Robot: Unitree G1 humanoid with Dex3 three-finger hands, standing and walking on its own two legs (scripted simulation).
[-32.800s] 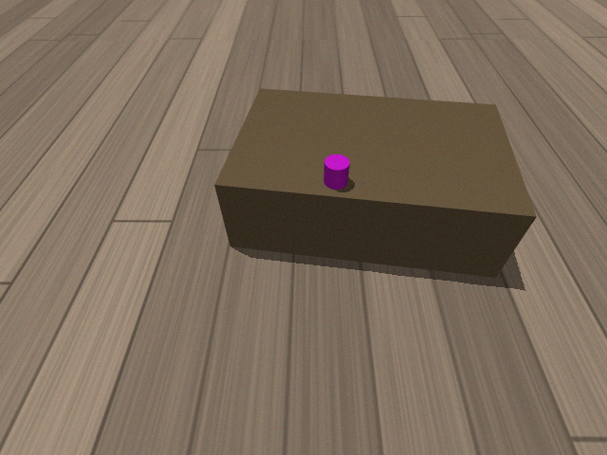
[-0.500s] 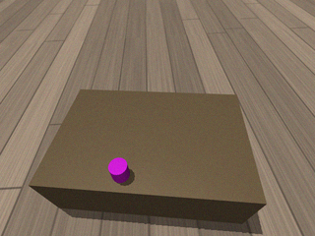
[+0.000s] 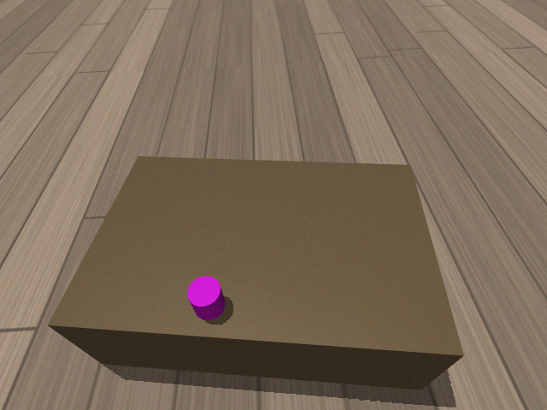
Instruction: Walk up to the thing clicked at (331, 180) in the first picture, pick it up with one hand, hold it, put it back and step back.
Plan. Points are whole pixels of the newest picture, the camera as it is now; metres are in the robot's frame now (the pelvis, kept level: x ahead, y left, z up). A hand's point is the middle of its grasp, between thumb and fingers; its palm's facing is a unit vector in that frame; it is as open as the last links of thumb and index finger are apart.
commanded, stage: stand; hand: left
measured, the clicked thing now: (207, 298) +0.46 +0.23 -0.38
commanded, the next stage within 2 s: step back in 0.08 s
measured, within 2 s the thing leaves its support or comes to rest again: neither
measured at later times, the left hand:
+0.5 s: hand out of the picture +0.07 +0.33 -0.18, palm faces -0.01 -0.93 -0.36, open 7.3 cm
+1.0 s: hand out of the picture -0.05 +0.31 -0.14, palm faces -0.07 -0.90 -0.42, open 7.3 cm
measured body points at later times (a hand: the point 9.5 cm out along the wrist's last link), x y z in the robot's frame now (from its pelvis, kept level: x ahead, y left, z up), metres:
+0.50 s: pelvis -0.08 +0.07 -0.02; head +0.01 +0.10 +0.42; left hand +0.07 +0.38 -0.16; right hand -0.03 -0.25 -0.12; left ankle -0.08 +0.16 -0.75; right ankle -0.05 -0.09 -0.68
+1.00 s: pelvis -0.16 +0.05 -0.01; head -0.11 +0.03 +0.43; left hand -0.05 +0.36 -0.12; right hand -0.06 -0.26 -0.14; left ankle -0.18 +0.20 -0.67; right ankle -0.16 -0.04 -0.75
